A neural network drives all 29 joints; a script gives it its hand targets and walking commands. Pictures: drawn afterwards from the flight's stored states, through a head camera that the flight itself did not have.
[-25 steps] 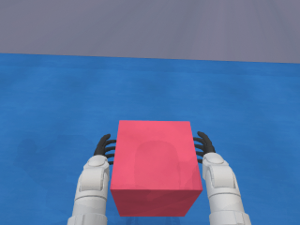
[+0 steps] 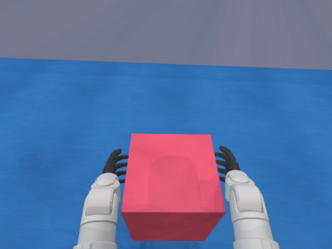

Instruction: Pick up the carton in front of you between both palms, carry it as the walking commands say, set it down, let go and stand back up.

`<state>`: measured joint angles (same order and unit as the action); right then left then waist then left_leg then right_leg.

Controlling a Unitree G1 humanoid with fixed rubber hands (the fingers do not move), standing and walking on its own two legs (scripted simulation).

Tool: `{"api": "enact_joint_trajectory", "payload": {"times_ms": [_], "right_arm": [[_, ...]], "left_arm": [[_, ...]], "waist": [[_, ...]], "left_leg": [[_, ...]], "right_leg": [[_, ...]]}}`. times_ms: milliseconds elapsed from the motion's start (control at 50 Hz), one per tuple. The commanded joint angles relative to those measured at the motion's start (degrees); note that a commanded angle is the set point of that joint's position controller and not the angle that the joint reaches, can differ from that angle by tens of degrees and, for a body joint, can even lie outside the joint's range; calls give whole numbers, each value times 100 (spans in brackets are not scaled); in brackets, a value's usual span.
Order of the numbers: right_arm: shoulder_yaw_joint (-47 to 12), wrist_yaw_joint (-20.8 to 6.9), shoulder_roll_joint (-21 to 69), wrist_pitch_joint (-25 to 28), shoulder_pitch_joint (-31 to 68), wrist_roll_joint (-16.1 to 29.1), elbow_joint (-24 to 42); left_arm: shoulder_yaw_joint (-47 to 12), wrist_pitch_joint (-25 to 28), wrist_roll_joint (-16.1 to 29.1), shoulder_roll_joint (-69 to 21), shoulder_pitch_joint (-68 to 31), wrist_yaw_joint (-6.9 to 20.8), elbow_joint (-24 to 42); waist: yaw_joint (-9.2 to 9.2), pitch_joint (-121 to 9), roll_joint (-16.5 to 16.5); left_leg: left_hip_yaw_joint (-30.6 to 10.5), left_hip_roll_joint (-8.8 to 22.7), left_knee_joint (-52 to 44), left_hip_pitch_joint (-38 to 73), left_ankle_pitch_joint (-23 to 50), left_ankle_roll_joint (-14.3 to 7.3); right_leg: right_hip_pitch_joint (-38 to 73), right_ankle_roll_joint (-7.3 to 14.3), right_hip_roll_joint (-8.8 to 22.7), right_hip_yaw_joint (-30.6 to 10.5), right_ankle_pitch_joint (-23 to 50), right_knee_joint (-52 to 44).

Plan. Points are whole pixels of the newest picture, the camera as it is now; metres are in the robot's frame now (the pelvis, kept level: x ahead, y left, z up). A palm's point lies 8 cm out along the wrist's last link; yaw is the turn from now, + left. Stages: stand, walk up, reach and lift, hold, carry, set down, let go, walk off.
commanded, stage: carry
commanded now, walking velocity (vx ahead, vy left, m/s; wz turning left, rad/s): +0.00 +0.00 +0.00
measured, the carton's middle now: (169, 190) +0.29 +0.00 -0.05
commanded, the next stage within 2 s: hold in 0.48 s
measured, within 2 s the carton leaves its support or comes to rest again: neither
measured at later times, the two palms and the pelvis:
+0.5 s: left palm (106, 181) +0.28 +0.16 +0.04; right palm (229, 177) +0.28 -0.14 +0.04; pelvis -0.01 +0.01 +0.00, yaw +0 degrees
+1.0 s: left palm (99, 193) +0.24 +0.16 +0.05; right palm (224, 170) +0.29 -0.13 +0.05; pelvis -0.02 -0.03 +0.01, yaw +10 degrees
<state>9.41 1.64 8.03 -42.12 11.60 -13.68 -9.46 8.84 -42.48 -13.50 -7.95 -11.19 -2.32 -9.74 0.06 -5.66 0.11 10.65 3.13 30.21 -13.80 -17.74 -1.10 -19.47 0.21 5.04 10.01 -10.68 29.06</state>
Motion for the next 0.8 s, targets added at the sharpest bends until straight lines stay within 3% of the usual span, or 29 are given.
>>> {"api": "enact_joint_trajectory", "payload": {"times_ms": [0, 460, 480, 500, 520, 580, 700, 780], "right_arm": [[-3156, -1359, 5231, 198, 2444, 1442, 296], [-3164, -1371, 5263, 198, 2457, 1464, 306], [-3080, -1409, 5358, 166, 1933, 1388, 488], [-3034, -1422, 5165, 256, 2044, 1374, 740], [-3076, -1436, 5175, 265, 2144, 1346, 716], [-3183, -1470, 5128, 332, 2290, 1404, 608], [-2935, -1480, 5234, 366, 2442, 1242, 170], [-2775, -1532, 5407, 329, 2575, 1161, -173]], "left_arm": [[-3199, 276, 1530, -5185, -2733, 1426, 523], [-3227, 274, 1555, -5210, -2771, 1434, 560], [-3051, 301, 1454, -5381, -2311, 1484, 430], [-2981, 420, 1345, -5258, -2336, 1454, 566], [-2893, 436, 1277, -5199, -2276, 1422, 510], [-2852, 494, 1223, -5089, -2342, 1329, 461], [-3027, 483, 1391, -5254, -2977, 1495, 315], [-2950, 451, 1414, -5332, -3200, 1629, 84]], "waist": [[-3, -1358, 2], [-1, -1354, 10], [-26, -587, 412], [-33, -885, 498], [30, -928, 275], [103, -911, 136], [-140, -534, 184], [-183, -387, 89]], "left_leg": [[-628, 671, -578, 132, 1065, -10], [-635, 670, -597, 92, 1100, -48], [-1610, -517, -1029, 219, 2541, -80], [-1738, -472, -1019, 572, 2684, -77], [-1744, -527, -946, 1026, 3032, -24], [-1685, -601, -1080, 1528, 2660, 42], [-1628, -606, -1266, 1140, 1310, 84], [-1611, -642, -1282, 900, 762, 51]], "right_leg": [[812, 16, 512, -573, 942, -277], [789, -38, 503, -539, 873, -262], [2137, 155, -1172, -1232, 1694, -344], [2192, 181, -1046, -1379, 1724, -411], [1948, 131, -1065, -1390, 1868, -525], [1722, 19, -1107, -1376, 1617, -665], [1726, 83, -1115, -1327, 552, -821], [1767, 84, -1053, -1351, 218, -906]]}}
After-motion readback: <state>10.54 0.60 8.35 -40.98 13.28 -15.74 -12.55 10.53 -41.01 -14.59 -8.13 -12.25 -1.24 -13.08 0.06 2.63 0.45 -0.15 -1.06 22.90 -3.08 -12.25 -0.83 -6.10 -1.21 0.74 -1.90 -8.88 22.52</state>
